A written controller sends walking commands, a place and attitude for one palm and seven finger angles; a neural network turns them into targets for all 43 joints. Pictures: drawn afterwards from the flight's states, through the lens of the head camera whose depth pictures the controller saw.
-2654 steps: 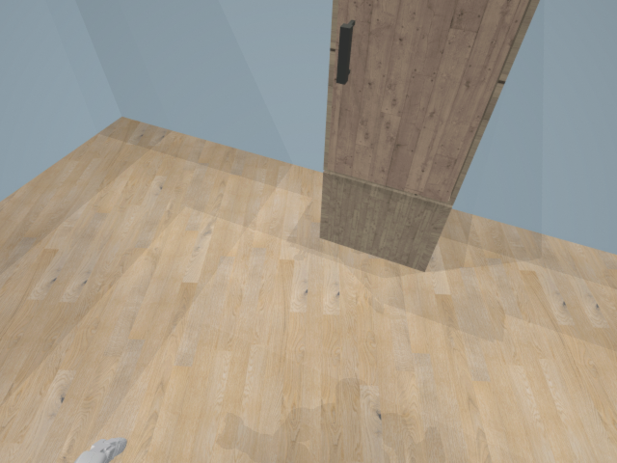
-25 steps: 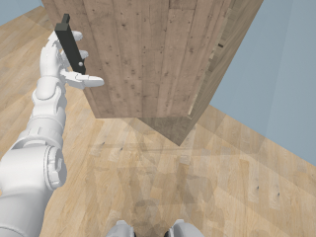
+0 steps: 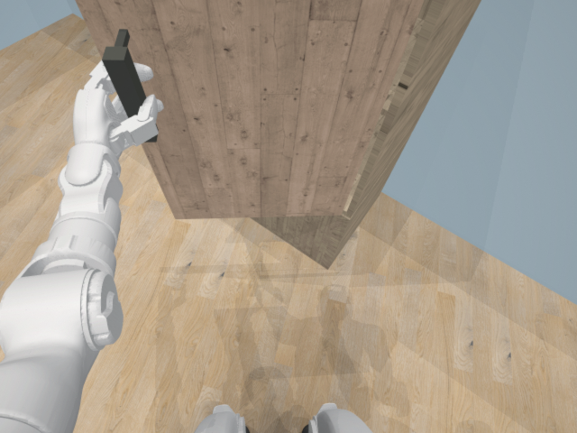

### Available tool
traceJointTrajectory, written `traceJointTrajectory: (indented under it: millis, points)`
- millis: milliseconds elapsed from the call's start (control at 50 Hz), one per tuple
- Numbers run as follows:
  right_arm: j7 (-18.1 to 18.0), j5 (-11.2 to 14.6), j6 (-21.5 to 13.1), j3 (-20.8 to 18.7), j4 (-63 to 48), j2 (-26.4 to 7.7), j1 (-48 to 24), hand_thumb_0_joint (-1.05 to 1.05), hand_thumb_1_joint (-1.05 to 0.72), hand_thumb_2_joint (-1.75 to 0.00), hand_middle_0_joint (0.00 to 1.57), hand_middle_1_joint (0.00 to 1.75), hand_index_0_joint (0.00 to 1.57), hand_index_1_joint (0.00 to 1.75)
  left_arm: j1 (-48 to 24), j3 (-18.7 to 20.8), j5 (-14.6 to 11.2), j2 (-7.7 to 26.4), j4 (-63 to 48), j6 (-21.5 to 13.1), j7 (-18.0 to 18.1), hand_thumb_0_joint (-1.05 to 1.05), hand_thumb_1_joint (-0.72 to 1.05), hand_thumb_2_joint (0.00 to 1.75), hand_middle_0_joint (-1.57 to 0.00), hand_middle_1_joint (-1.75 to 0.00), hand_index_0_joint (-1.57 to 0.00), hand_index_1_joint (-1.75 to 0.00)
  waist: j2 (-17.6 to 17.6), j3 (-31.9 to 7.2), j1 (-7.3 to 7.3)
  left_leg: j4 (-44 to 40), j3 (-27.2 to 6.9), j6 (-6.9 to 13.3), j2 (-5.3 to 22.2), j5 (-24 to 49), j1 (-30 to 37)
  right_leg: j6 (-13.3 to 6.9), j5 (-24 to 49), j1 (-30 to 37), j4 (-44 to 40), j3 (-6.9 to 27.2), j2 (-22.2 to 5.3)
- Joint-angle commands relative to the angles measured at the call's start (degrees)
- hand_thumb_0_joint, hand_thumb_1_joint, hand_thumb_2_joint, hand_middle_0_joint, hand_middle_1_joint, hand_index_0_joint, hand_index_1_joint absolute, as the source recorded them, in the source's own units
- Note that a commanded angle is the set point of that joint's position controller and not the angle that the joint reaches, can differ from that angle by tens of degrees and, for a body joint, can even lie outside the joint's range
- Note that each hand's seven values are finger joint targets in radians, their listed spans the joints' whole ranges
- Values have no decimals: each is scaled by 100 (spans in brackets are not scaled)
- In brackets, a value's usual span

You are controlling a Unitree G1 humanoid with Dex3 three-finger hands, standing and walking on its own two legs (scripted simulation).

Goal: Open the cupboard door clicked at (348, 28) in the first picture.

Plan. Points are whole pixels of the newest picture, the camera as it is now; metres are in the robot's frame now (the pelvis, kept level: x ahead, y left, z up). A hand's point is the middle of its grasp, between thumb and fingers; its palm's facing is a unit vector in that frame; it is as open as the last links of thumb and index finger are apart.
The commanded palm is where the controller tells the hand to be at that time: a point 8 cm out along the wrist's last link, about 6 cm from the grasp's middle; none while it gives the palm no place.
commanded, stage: close the thumb around the handle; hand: left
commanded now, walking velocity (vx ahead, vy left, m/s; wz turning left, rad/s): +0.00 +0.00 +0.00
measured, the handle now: (136, 89) +0.57 +0.17 +0.11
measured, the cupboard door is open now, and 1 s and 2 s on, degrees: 39 77 80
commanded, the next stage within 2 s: pull the door open along its arc in 0.04 s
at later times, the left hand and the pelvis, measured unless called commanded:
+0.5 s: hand (149, 149) +0.47 +0.15 +0.10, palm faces -0.02 -1.00 +0.02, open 6.3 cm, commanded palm +0.41 +0.19 +0.10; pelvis +0.01 +0.00 +0.01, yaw -2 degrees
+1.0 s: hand (237, 270) +0.29 +0.04 +0.11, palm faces +0.31 -0.95 -0.01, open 6.7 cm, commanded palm +0.22 +0.09 +0.10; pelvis +0.00 -0.03 +0.02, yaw +1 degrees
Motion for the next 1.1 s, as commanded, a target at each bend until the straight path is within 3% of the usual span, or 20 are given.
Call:
traceJointTrajectory:
  millis: [0, 20, 40, 100, 120, 140, 180, 320, 400, 460, 520, 540, 580, 660, 760, 820, 860, 900, 980, 1080]
  points:
    - [-48, 4, -93, -334, -226, -996, 984, 0, -90, -90, 20, 30, 20, 30, -2904, -148, 3, 767, -1344, -448, -106, 0, 90, 90, -40, -135, -40, -135, 412, -2552, -279, -355, -523, -55, -45, 2637, 2554, -2, 2258, 326, -436, 181, 214]
    - [-43, 0, -92, -354, -230, -1017, 984, 0, -90, -90, 20, 30, 20, 30, -2830, 36, 18, 976, -1407, -465, -81, 0, 90, 90, -40, -135, -40, -135, 437, -2691, -187, -350, -513, -63, -41, 2681, 2569, 2, 2312, 416, -419, 196, 215]
    - [-30, 13, -90, -347, -257, -996, 941, 0, -90, -90, 20, 30, 20, 30, -2745, -92, 10, 810, -1409, -454, -97, 0, 90, 90, -40, -135, -40, -135, 473, -2710, -211, -348, -483, -63, -53, 2686, 2588, 5, 2345, 414, -436, 202, 215]
    - [-44, 8, -78, -348, -248, -1001, 968, 0, -90, -90, 20, 30, 20, 30, -2790, 57, -17, 953, -1427, -463, -85, 0, 90, 90, -40, -135, -40, -135, 298, -2647, -197, -340, -461, -35, -61, 2664, 2467, 0, 2432, 554, -432, 214, 216]
    - [-37, 12, -78, -339, -277, -994, 932, 0, -90, -90, 20, 30, 20, 30, -2696, 43, 19, 989, -1434, -460, -106, 0, 90, 90, -40, -135, -40, -135, 481, -2712, -144, -352, -442, -52, -71, 2669, 2468, 3, 2456, 577, -421, 228, 210]
    - [-63, 22, -50, -340, -267, -1041, 959, 0, -90, -90, 20, 30, 20, 30, -2610, 331, 49, 1385, -1351, -459, -102, 0, 90, 90, -40, -135, -40, -135, 287, -2691, -99, -355, -446, -47, -57, 2620, 2365, -1, 2458, 672, -411, 230, 204]
    - [-58, 42, -38, -313, -383, -996, 878, 0, -90, -90, 20, 30, 20, 30, -2260, 187, 2, 1141, -1320, -406, -156, 0, 90, 90, -40, -135, -40, -135, 231, -2562, -47, -435, -379, -30, -91, 2456, 2215, 1, 2438, 804, -456, 231, 207]
    - [-39, 103, 5, -353, -700, -942, 660, 0, -90, -90, 20, 30, 20, 30, -1067, 271, -233, 989, -2202, -385, -264, 0, 90, 90, -40, -135, -40, -135, 325, -2870, 304, -526, -273, -50, -75, 3034, 2498, -14, 2922, 1270, -449, 209, 208]
    - [-14, 176, 4, -372, -921, -858, 445, 0, -90, -90, 20, 30, 20, 30, 99, 57, -431, 494, -2839, -233, -279, 0, 90, 90, -40, -135, -40, -135, -55, -2662, 474, -662, -162, -7, -85, 3188, 2427, -16, 3242, 1694, -548, 199, 204]
    - [31, 236, -44, -377, -1079, -787, 193, 0, -90, -90, 20, 30, 20, 30, 1065, -188, -530, 122, -3702, -113, -229, 0, 90, 90, -40, -135, -40, -135, -46, -2478, 632, -782, -89, -8, -76, 3308, 2485, -5, 3432, 1921, -618, 196, 163]
    - [58, 276, -122, -393, -1169, -712, -49, 0, -90, -90, 20, 30, 20, 30, 1650, -545, -559, -332, -4556, -11, -97, 0, 90, 90, -40, -135, -40, -135, 28, -2245, 640, -858, -85, -18, -45, 3399, 2734, 21, 3313, 1830, -694, 161, 155]
    - [66, 269, -171, -397, -1178, -583, -212, 0, -90, -90, 20, 30, 20, 30, 1756, -153, -817, -594, -4902, 85, 462, 0, 90, 90, -40, -135, -40, -135, 47, -2138, 929, -907, -62, -74, -55, 3377, 2636, 28, 3142, 1869, -763, 97, 166]
    - [153, 236, -277, -376, -1224, -521, -404, 0, -90, -90, 20, 30, 20, 30, 2437, -680, -669, -1297, -5415, 304, 1166, 0, 90, 90, -40, -135, -40, -135, 3, -1887, 890, -1001, -105, -146, -14, 3364, 2771, 35, 2886, 1785, -797, -7, 161]
    - [242, 82, -326, -366, -1279, -413, -733, 0, -90, -90, 20, 30, 20, 30, 3171, -1243, -118, -1934, -6512, 537, 2311, 0, 90, 90, -40, -135, -40, -135, -342, -1803, 926, -1067, -120, -169, -3, 3283, 2843, 28, 2815, 1959, -752, -49, 96]
    - [194, -71, -182, -290, -1430, -283, -1336, 0, -90, -90, 20, 30, 20, 30, 3811, -1933, 569, -2571, -7232, 952, 3426, 0, 90, 90, -40, -135, -40, -135, -521, -1345, 933, -1268, -100, -168, -47, 2146, 2632, -10, 2191, 2081, -903, 11, -37]
    - [114, -140, -60, -248, -1526, -180, -1629, 0, -90, -90, 20, 30, 20, 30, 4369, -2119, 861, -2756, -7665, 1198, 3963, 0, 90, 90, -40, -135, -40, -135, -608, -1310, 1044, -1347, -93, -160, -84, 1848, 2628, -40, 1960, 2325, -1064, 86, -100]
    - [96, -159, 23, -222, -1566, -100, -1778, 0, -90, -90, 20, 30, 20, 30, 4807, -2493, 1012, -3059, -7864, 1374, 4122, 0, 90, 90, -40, -135, -40, -135, -577, -1207, 1032, -1331, -64, -162, -100, 1804, 2684, -57, 1971, 2396, -1162, 111, -133]
    - [47, -177, 117, -205, -1590, -53, -1838, 0, -90, -90, 20, 30, 20, 30, 5277, -2643, 1175, -3048, -8094, 1484, 4133, 0, 90, 90, -40, -135, -40, -135, -699, -1108, 1047, -1326, -72, -158, -102, 1822, 2708, -80, 2083, 2552, -1269, 182, -164]
    - [41, -124, 225, -125, -1718, 86, -2172, 0, -90, -90, 20, 30, 20, 30, 6446, -3021, 914, -3335, -8833, 1611, 3912, 0, 90, 90, -40, -135, -40, -135, -530, -901, 1113, -1332, -34, -167, -137, 1820, 2874, -47, 2551, 2835, -1473, 263, -253]
    - [13, -172, 192, -37, -1584, 118, -2457, 0, -90, -90, 20, 30, 20, 30, 5867, -3340, 901, -3625, -8753, 1728, 4016, 0, 90, 90, -40, -135, -40, -135, -511, -283, 947, -1173, -141, -168, -216, 1400, 2830, 17, 2075, 2419, -1757, 452, -381]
